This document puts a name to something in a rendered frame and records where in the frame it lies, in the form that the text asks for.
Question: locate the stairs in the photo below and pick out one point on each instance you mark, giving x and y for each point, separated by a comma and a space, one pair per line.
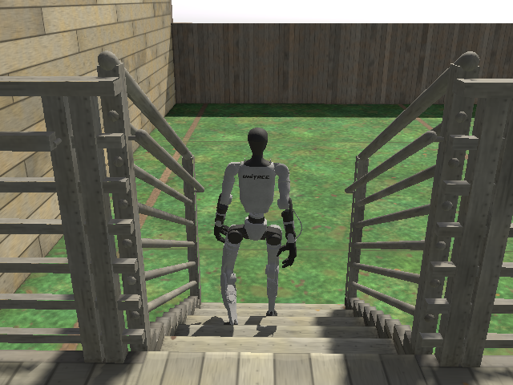
297, 328

